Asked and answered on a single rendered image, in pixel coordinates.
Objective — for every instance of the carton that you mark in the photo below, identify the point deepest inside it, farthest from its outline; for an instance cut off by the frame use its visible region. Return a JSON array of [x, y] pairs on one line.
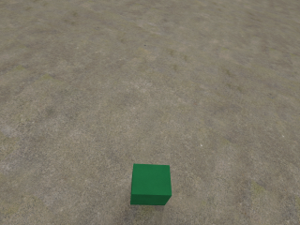
[[150, 184]]

